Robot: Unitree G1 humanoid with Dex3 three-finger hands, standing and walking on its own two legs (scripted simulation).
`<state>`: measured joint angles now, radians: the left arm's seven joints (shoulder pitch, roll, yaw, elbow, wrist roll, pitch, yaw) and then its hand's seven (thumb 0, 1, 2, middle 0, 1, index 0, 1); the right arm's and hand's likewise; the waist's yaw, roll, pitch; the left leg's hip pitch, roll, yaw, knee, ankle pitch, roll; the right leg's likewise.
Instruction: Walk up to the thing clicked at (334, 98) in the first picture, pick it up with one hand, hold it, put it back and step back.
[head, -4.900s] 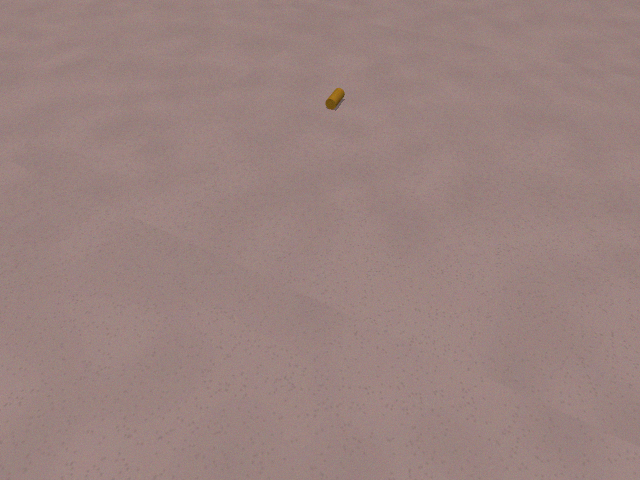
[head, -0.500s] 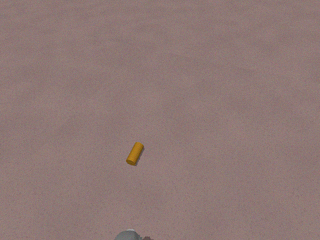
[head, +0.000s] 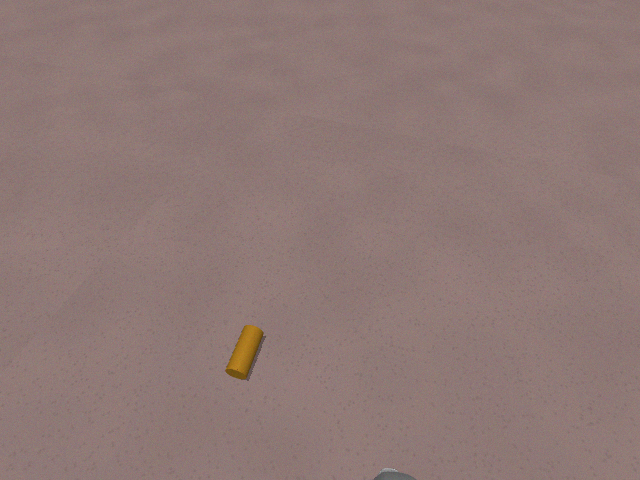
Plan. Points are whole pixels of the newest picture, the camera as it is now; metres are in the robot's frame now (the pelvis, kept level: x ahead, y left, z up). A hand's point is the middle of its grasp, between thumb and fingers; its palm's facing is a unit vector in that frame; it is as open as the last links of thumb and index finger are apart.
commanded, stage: walk up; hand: left
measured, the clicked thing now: (245, 351) +0.61 +0.24 -0.73
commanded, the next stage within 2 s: none
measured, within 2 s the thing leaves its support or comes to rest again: neither
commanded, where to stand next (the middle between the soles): +0.18 +0.00 m, yaw +0 degrees
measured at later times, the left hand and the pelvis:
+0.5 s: hand out of the picture +0.16 +0.30 -0.17, palm faces -0.01 -0.93 -0.38, open 7.4 cm; pelvis +0.11 +0.02 -0.02, yaw +0 degrees
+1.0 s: hand (125, 442) +0.21 +0.28 -0.14, palm faces -0.01 -0.93 -0.36, open 7.4 cm; pelvis +0.13 +0.02 +0.01, yaw +0 degrees
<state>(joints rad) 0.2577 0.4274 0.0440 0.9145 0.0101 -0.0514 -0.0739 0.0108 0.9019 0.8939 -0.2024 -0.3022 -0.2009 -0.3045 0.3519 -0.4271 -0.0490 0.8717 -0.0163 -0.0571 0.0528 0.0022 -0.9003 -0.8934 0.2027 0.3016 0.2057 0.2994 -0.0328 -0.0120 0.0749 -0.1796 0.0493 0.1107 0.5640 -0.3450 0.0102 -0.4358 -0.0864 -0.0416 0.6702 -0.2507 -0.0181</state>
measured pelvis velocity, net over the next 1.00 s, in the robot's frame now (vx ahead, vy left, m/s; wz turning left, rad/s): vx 0.13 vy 0.02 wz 0.00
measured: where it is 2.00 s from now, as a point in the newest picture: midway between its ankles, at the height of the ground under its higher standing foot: outside the picture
